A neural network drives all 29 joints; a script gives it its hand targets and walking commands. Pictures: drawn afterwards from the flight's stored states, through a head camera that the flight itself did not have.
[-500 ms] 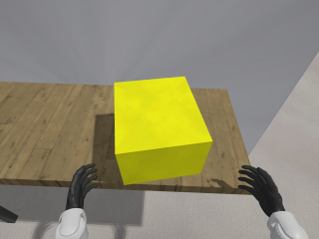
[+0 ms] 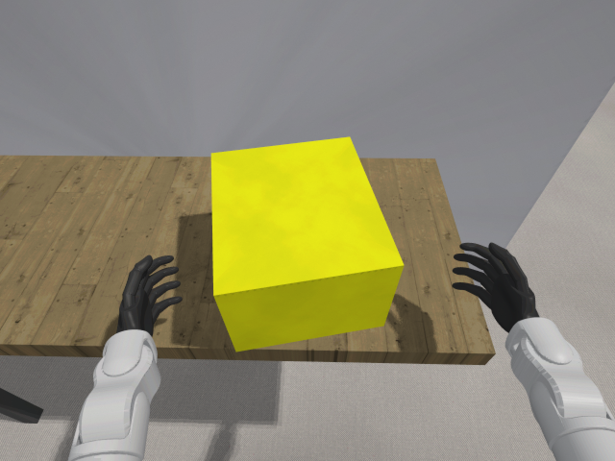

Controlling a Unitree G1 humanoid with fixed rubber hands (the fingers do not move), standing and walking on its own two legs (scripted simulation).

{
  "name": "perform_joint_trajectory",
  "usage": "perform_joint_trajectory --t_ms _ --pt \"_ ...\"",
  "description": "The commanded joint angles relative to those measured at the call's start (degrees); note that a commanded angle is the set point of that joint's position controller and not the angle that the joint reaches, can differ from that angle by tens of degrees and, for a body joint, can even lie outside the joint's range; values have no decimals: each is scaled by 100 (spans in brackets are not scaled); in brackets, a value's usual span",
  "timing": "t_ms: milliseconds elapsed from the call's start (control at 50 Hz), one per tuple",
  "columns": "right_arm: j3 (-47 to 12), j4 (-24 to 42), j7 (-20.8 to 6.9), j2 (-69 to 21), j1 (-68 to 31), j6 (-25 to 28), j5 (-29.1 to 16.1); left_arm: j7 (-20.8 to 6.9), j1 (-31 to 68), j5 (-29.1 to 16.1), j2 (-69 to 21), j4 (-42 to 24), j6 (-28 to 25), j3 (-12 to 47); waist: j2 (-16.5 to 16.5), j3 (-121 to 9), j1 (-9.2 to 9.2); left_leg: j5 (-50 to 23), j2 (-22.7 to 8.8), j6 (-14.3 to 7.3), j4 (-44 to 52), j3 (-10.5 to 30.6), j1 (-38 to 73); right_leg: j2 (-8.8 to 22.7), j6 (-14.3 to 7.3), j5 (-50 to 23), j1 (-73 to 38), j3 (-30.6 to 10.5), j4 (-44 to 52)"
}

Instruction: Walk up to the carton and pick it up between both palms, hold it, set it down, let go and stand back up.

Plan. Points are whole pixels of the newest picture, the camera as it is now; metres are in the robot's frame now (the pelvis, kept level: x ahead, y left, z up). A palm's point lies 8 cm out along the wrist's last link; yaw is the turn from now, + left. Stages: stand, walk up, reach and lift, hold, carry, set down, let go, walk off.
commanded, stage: reach and lift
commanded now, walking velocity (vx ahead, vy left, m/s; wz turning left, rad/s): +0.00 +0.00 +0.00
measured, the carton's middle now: (296, 238) +0.44 +0.08 -0.01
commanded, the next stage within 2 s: none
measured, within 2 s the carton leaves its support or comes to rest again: neither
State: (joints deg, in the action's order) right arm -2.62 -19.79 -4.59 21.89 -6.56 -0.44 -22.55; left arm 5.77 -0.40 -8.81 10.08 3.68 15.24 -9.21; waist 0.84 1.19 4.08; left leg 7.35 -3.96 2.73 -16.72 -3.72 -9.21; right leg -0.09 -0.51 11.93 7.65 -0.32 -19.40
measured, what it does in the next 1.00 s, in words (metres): stands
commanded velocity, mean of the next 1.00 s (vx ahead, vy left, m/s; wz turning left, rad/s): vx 0.00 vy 0.00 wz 0.00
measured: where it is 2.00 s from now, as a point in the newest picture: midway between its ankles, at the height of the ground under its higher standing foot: outside the picture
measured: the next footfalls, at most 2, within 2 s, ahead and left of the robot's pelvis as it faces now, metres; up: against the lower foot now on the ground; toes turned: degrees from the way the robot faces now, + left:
none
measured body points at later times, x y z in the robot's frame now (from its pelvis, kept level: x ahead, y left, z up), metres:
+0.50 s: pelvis +0.00 +0.00 +0.00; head +0.04 +0.00 +0.45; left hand +0.32 +0.28 +0.08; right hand +0.41 -0.18 +0.09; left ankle +0.01 +0.15 -0.75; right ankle -0.02 -0.11 -0.75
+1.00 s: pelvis -0.01 -0.01 +0.00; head +0.03 +0.00 +0.45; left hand +0.37 +0.29 +0.12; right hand +0.47 -0.14 +0.14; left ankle +0.01 +0.15 -0.75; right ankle -0.02 -0.11 -0.75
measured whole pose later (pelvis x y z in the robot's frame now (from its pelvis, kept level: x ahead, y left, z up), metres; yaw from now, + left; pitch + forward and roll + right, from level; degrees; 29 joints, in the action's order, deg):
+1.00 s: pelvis -0.01 -0.01 +0.00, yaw +2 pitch +7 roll -1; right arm -5.9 -46.9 -1.6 24.4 -48.9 -13.6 -25.8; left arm 5.0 37.7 -12.1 18.4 27.2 28.4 -9.2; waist 0.3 -3.0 6.7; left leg 6.6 -4.8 3.3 -19.8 -0.9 -20.2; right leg -1.0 -0.8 10.5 16.3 2.1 -19.6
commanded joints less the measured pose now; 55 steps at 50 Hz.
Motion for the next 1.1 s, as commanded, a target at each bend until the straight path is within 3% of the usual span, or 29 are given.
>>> perform_joint_trajectory --t_ms 0,20,40,60,140,200,220,380,400,420,500,520,640,780,820,920,980,1060,1080 --pt "403 1016 58 1028 -1501 165 -75 -38 1251 -4 778 -1204 -127 -316 75 -1506 64 -1633 544 -76 -219 17 1163 -290 -28 -1051 216 -84 413" --pt "457 1014 73 1116 -1951 138 -78 -58 1620 -27 851 -1239 -89 -313 42 -1655 93 -1645 536 -54 -248 -1 1171 -298 -34 -1102 270 -133 374" --pt "454 929 97 1077 -1727 100 -60 -75 1367 -38 784 -1197 -7 -296 88 -1598 29 -1713 544 -68 -233 25 1182 -311 -21 -1161 213 -101 389" --pt "442 1056 139 1122 -2088 96 -59 -100 1719 -34 917 -1259 17 -384 118 -1778 107 -1757 557 -69 -244 2 1137 -310 1 -1341 114 -113 352" --pt "378 778 207 1145 -2340 -24 -137 -165 1948 -8 1012 -1232 193 -497 33 -1913 69 -2095 568 -33 -314 6 1200 -330 32 -1684 25 -74 327" --pt "330 467 230 1183 -2582 -168 -170 -193 2130 -49 1008 -967 369 -479 -3 -1787 25 -1893 556 -36 -276 4 1129 -330 41 -1475 88 -42 349" --pt "288 489 215 1184 -2731 -196 -189 -199 2292 -49 1012 -1090 392 -494 15 -1913 89 -1887 560 -27 -250 -12 1136 -333 51 -1433 43 -52 363" --pt "277 300 271 1381 -3652 -375 -284 -187 3123 -104 1257 -987 643 -484 -101 -2464 83 -2220 565 22 -424 8 1107 -380 89 -1918 -74 4 217" --pt "264 42 272 1448 -3632 -418 -237 -205 3072 -100 1235 -801 695 -524 -74 -2371 45 -2264 573 25 -438 1 1040 -413 109 -1925 -45 43 211" --pt "207 151 289 1422 -3750 -442 -277 -220 3120 -58 1290 -777 736 -572 -23 -2440 137 -2293 557 9 -421 -2 1075 -404 139 -2019 -122 12 217" --pt "216 -75 310 1485 -4311 -566 -327 -214 3679 -159 1339 -643 906 -551 -25 -2615 65 -2337 545 29 -475 16 973 -415 133 -2185 -100 49 139" --pt "184 -32 315 1532 -4610 -584 -369 -213 3948 -125 1426 -637 939 -570 -58 -2734 141 -2355 534 41 -473 7 932 -426 143 -2134 -130 41 139" --pt "122 -236 356 1538 -5067 -735 -461 -225 4270 -196 1539 -436 1119 -611 69 -3062 181 -2447 538 22 -542 16 840 -443 169 -2513 -298 52 12" --pt "34 -1089 289 1409 -5824 -992 -451 -148 5231 -253 1693 398 1162 -394 -65 -2999 256 -1849 468 -27 -451 54 685 -405 128 -1558 32 68 114" --pt "4 -1244 259 1436 -6145 -1019 -434 -119 5555 -292 1790 608 1108 -378 -89 -3186 328 -1792 477 -24 -489 51 578 -395 126 -1559 62 69 70" --pt "46 -1865 299 1400 -6581 -1066 -304 -75 6103 -299 1848 1318 1024 -207 -135 -3314 243 -1694 461 -15 -498 96 366 -383 148 -1568 43 123 58" --pt "110 -1897 323 1425 -7035 -1043 -301 -38 6546 -322 1979 1346 943 -237 -105 -3664 315 -1820 457 -8 -589 110 277 -374 174 -1796 9 103 -1" --pt "62 -2514 374 1443 -7248 -1045 -304 -52 6831 -318 1976 2009 858 -121 -89 -3676 207 -1828 440 -11 -605 127 141 -360 192 -2001 34 136 -31" --pt "-1 -2501 367 1426 -7510 -1029 -336 -58 7041 -338 1994 2105 821 -116 -35 -3795 282 -1796 425 -18 -625 129 97 -357 197 -1896 71 159 -28"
